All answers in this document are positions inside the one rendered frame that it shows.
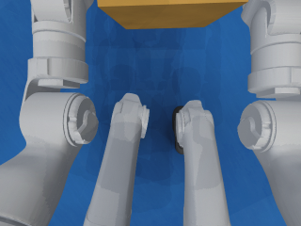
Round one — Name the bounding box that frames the robot right forearm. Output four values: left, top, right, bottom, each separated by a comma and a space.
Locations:
241, 0, 301, 102

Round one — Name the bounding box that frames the robot left forearm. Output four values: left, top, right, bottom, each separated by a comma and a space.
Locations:
19, 0, 94, 129

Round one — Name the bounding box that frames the robot right shin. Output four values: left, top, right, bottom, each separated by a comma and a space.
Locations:
179, 100, 214, 147

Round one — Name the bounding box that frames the robot right thigh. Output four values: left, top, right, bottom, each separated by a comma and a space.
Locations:
176, 106, 231, 226

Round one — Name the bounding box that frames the robot left upper arm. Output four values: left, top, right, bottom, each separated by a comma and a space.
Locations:
0, 92, 99, 226

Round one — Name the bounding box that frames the robot right upper arm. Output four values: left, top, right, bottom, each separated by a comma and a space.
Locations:
237, 100, 301, 226

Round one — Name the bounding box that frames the carton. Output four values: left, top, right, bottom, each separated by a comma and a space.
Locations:
97, 0, 248, 30

